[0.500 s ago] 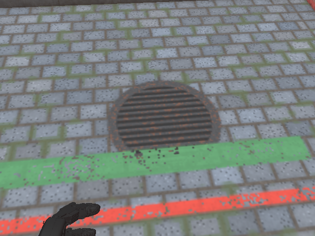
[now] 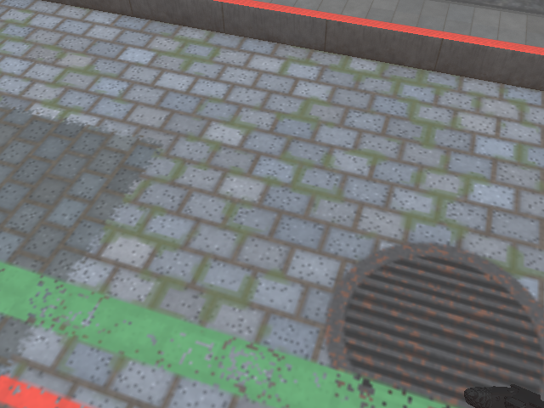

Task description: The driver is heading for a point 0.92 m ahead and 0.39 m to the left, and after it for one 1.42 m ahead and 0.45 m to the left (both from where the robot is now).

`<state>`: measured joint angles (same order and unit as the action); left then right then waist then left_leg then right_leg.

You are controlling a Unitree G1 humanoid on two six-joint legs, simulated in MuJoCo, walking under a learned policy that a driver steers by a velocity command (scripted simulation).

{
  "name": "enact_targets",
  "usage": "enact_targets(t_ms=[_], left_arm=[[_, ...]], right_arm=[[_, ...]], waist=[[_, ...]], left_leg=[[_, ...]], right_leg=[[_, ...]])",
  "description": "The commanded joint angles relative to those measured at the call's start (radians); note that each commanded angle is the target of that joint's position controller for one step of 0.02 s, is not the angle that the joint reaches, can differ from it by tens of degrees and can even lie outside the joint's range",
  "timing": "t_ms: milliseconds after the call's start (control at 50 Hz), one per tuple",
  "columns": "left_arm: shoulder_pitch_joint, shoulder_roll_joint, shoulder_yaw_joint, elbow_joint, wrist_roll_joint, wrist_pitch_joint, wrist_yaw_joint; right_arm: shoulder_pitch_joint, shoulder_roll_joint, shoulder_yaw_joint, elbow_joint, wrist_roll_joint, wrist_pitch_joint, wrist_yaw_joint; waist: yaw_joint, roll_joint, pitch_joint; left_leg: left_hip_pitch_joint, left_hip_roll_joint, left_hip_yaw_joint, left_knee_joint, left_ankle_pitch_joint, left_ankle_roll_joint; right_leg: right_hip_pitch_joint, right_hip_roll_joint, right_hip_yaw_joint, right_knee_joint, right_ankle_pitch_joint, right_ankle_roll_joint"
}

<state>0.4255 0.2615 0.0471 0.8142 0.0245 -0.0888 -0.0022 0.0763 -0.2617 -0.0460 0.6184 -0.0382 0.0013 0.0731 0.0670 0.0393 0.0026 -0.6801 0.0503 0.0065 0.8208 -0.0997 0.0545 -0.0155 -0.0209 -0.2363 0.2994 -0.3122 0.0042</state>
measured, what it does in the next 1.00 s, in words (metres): walks ahead, turning left: left foot, then right foot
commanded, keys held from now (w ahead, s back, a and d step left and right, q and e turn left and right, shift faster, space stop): w+q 0.56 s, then w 0.44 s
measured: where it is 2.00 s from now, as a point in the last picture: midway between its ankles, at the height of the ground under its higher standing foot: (183, 216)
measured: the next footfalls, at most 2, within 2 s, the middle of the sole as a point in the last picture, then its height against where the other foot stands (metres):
left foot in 0.12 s outside the picture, level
right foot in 0.62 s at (302, 381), level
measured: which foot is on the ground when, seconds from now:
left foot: up 0.00-0.10, down 0.12-0.64, up 0.66-1.00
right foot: down 0.00-0.12, up 0.14-0.60, down 0.62-1.00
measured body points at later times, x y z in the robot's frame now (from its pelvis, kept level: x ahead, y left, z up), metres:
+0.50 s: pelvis +0.28 +0.06 +0.00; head +0.31 +0.07 +0.45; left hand +0.41 +0.34 -0.09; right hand +0.36 -0.21 -0.11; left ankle +0.19 +0.10 -0.74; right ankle +0.47 -0.06 -0.69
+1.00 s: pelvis +0.55 +0.11 +0.00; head +0.57 +0.12 +0.45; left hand +0.41 +0.33 -0.13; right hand +0.82 -0.01 -0.10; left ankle +0.61 +0.29 -0.70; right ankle +0.52 -0.01 -0.74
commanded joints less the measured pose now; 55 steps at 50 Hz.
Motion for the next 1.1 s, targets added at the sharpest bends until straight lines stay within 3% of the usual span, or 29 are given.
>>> enact_targets(t_ms=[20, 60, 80, 100, 120, 140, 160, 180, 200, 220, 240, 280, 320, 420, 520, 580, 600, 620, 640, 660, 680, 700, 720, 760, 840, 940, 1000, 1060, 1100], left_arm=[[-0.015, 0.157, 0.037, -0.046, -0.005, -0.001, 0.009], [0.009, 0.183, 0.043, -0.027, -0.005, 0.016, 0.015], [0.012, 0.202, 0.047, -0.022, -0.005, 0.027, 0.018], [0.002, 0.213, 0.048, -0.025, -0.009, 0.038, 0.02], [-0.001, 0.202, 0.044, -0.048, -0.004, 0.04, 0.02], [0.029, 0.073, 0.012, -0.126, -0.003, 0.039, 0.002], [-0.073, 0.13, 0.024, -0.182, 0.007, 0.036, -0.004], [-0.17, 0.131, 0.024, -0.212, 0.002, 0.031, -0.008], [-0.168, 0.111, 0.01, -0.203, -0.005, 0.019, -0.007], [-0.151, 0.107, 0.008, -0.188, 0.003, 0.019, -0.004], [-0.119, 0.109, 0.007, -0.177, 0.018, 0.034, -0.003], [-0.087, 0.108, 0.006, -0.156, 0.031, 0.066, -0.009], [-0.124, 0.085, -0.001, -0.161, 0.026, 0.076, -0.014], [-0.337, 0.071, -0.011, -0.212, 0.018, 0.075, -0.016], [-0.473, 0.077, -0.014, -0.255, 0.003, 0.056, -0.021], [-0.378, 0.102, -0.004, -0.237, 0.0, 0.044, -0.015], [-0.284, 0.117, 0.007, -0.205, 0.004, 0.038, -0.006], [-0.163, 0.146, 0.021, -0.171, 0.014, 0.025, 0.005], [0.002, 0.212, 0.037, -0.163, 0.034, 0.015, 0.021], [0.012, 0.305, 0.059, -0.154, 0.04, 0.024, 0.023], [-0.045, 0.219, 0.049, -0.153, 0.015, 0.033, 0.012], [-0.11, 0.141, 0.032, -0.161, 0.005, 0.034, 0.006], [-0.136, 0.101, 0.023, -0.151, 0.006, 0.03, 0.001], [-0.136, 0.084, 0.015, -0.119, 0.003, 0.018, 0.0], [-0.071, 0.1, 0.02, -0.063, -0.012, -0.011, -0.012], [-0.019, 0.1, 0.019, -0.014, -0.018, -0.005, -0.018], [0.032, 0.13, 0.026, 0.016, -0.017, -0.001, -0.017], [0.045, 0.147, 0.028, 0.04, -0.014, 0.011, -0.011], [0.044, 0.144, 0.024, 0.053, -0.017, 0.019, -0.006]], right_arm=[[-0.104, -0.041, -0.005, -0.089, -0.001, -0.013, 0.01], [-0.089, -0.057, -0.014, -0.093, -0.009, -0.014, 0.003], [-0.032, -0.068, -0.022, -0.081, -0.012, -0.016, -0.003], [0.106, -0.083, -0.035, -0.041, -0.017, -0.025, -0.014], [0.297, -0.131, -0.059, 0.016, -0.025, -0.03, -0.03], [0.318, -0.252, -0.086, 0.003, -0.017, -0.03, -0.049], [0.358, -0.291, -0.098, -0.029, 0.019, -0.019, -0.062], [0.353, -0.267, -0.094, 0.001, 0.019, -0.014, -0.073], [0.314, -0.214, -0.08, 0.018, 0.025, -0.018, -0.082], [0.271, -0.173, -0.066, 0.021, 0.025, -0.026, -0.083], [0.232, -0.148, -0.055, 0.019, 0.031, -0.033, -0.082], [0.207, -0.13, -0.044, 0.023, 0.03, -0.05, -0.074], [0.235, -0.15, -0.05, 0.044, 0.028, -0.057, -0.07], [0.328, -0.159, -0.057, 0.084, 0.033, -0.058, -0.067], [0.402, -0.178, -0.063, 0.106, 0.022, -0.058, -0.074], [0.35, -0.199, -0.066, 0.099, 0.019, -0.057, -0.08], [0.334, -0.201, -0.065, 0.102, 0.02, -0.061, -0.078], [0.336, -0.178, -0.057, 0.111, 0.029, -0.069, -0.072], [0.34, -0.11, -0.035, 0.088, 0.035, -0.079, -0.068], [0.453, -0.065, -0.03, 0.07, 0.052, -0.079, -0.067], [0.442, -0.125, -0.034, 0.108, 0.014, -0.069, -0.077], [0.368, -0.127, -0.036, 0.111, 0.009, -0.065, -0.069], [0.304, -0.114, -0.03, 0.102, 0.007, -0.064, -0.062], [0.276, -0.096, -0.025, 0.098, -0.002, -0.05, -0.047], [0.226, -0.076, -0.015, 0.089, -0.007, -0.038, -0.035], [0.003, -0.027, 0.021, 0.029, -0.001, -0.045, -0.019], [-0.065, -0.037, 0.025, 0.015, 0.006, -0.047, -0.021], [-0.06, -0.058, 0.018, 0.014, 0.003, -0.052, -0.034], [0.121, -0.082, 0.001, 0.078, -0.012, -0.066, -0.048]], waist=[[-0.014, -0.129, 0.073], [-0.026, -0.138, 0.053], [-0.055, -0.146, 0.01], [-0.121, -0.124, -0.067], [-0.2, -0.058, -0.182], [-0.15, 0.177, -0.281], [-0.201, 0.158, -0.362], [-0.199, 0.073, -0.229], [-0.156, 0.029, -0.123], [-0.102, -0.017, -0.067], [-0.057, -0.012, -0.049], [-0.026, -0.006, -0.061], [-0.031, -0.013, -0.044], [-0.105, 0.012, 0.021], [-0.159, 0.02, 0.028], [-0.102, 0.04, 0.012], [-0.058, 0.029, -0.02], [-0.001, -0.023, -0.082], [0.064, -0.118, -0.222], [-0.004, -0.376, -0.29], [-0.032, -0.237, -0.187], [-0.041, -0.124, -0.071], [-0.043, -0.067, -0.017], [-0.066, -0.127, 0.006], [-0.077, -0.141, 0.003], [-0.035, -0.142, 0.044], [-0.016, -0.138, 0.052], [-0.033, -0.13, 0.058], [-0.117, -0.088, -0.031]], left_leg=[[0.086, -0.014, 0.077, -0.128, -0.02, 0.035], [0.148, -0.064, 0.115, -0.179, -0.116, 0.071], [0.224, -0.107, 0.129, -0.196, -0.17, 0.093], [0.389, -0.158, 0.136, -0.249, -0.168, 0.12], [0.658, -0.131, 0.044, -0.273, -0.192, 0.156], [0.947, 0.188, -0.45, -0.34, -0.319, 0.258], [1.017, 0.298, -0.867, -0.52, -0.261, 0.347], [0.972, 0.266, -0.691, -0.521, -0.148, 0.326], [0.828, 0.236, -0.555, -0.509, -0.006, 0.297], [0.69, 0.177, -0.459, -0.517, 0.11, 0.253], [0.588, 0.133, -0.395, -0.532, 0.187, 0.236], [0.5, 0.091, -0.335, -0.556, 0.257, 0.233], [0.462, 0.064, -0.312, -0.584, 0.221, 0.234], [0.508, 0.038, -0.333, -0.605, 0.1, 0.205], [0.606, 0.056, -0.378, -0.514, 0.238, 0.186], [0.572, 0.063, -0.406, -0.443, 0.305, 0.135], [0.552, 0.043, -0.39, -0.357, 0.398, 0.114], [0.514, -0.018, -0.333, -0.182, 0.42, 0.089], [0.407, -0.069, -0.254, 0.096, 0.201, 0.063], [0.129, -0.238, -0.143, 0.341, -0.4, 0.025], [0.036, -0.159, -0.17, 0.438, -0.386, 0.032], [0.039, -0.127, -0.167, 0.437, -0.297, 0.029], [0.055, -0.1, -0.157, 0.397, -0.248, 0.026], [0.096, -0.071, -0.139, 0.326, -0.227, 0.013], [0.057, -0.065, -0.106, 0.252, -0.179, -0.008], [0.096, -0.009, 0.009, -0.064, 0.013, -0.029], [0.171, -0.021, 0.045, -0.18, 0.025, -0.015], [0.234, -0.043, 0.059, -0.248, -0.041, 0.023], [0.481, -0.093, 0.074, -0.344, -0.059, 0.063]], right_leg=[[-0.046, -0.251, 0.061, -0.103, 0.409, -0.105], [0.027, -0.263, 0.023, 0.007, 0.671, -0.095], [0.049, -0.264, 0.001, 0.128, 0.835, -0.091], [0.016, -0.248, -0.029, 0.324, 0.903, -0.082], [-0.147, -0.225, -0.038, 0.596, 0.735, -0.055], [-0.534, -0.11, -0.023, 0.937, -0.048, -0.003], [-0.736, 0.031, 0.169, 1.131, -0.268, 0.023], [-0.843, -0.029, 0.251, 1.14, -0.165, 0.011], [-0.814, -0.073, 0.249, 1.058, -0.079, 0.009], [-0.731, -0.1, 0.251, 0.964, -0.053, 0.011], [-0.65, -0.112, 0.258, 0.913, -0.062, 0.02], [-0.571, -0.106, 0.247, 0.855, -0.065, 0.033], [-0.582, -0.099, 0.236, 0.78, 0.0, 0.043], [-0.664, -0.081, 0.247, 0.54, 0.217, 0.054], [-0.627, -0.025, 0.247, 0.374, 0.243, 0.038], [-0.414, 0.016, 0.245, 0.269, 0.167, 0.0], [-0.278, 0.045, 0.222, 0.23, 0.143, -0.02], [-0.104, 0.018, 0.24, 0.181, 0.156, -0.049], [0.109, -0.197, 0.464, 0.147, -0.043, -0.105], [0.268, -0.407, 0.952, 0.001, -0.113, -0.222], [0.175, -0.394, 1.015, -0.024, -0.206, -0.235], [0.054, -0.351, 0.86, -0.031, -0.172, -0.225], [-0.027, -0.301, 0.724, -0.041, -0.052, -0.207], [-0.098, -0.223, 0.554, -0.063, 0.154, -0.176], [-0.085, -0.206, 0.433, -0.094, 0.388, -0.199], [-0.118, -0.15, 0.297, -0.139, 0.427, -0.177], [-0.098, -0.177, 0.293, -0.123, 0.449, -0.166], [-0.039, -0.215, 0.299, -0.058, 0.554, -0.156], [-0.051, -0.166, 0.236, 0.185, 0.746, -0.126]])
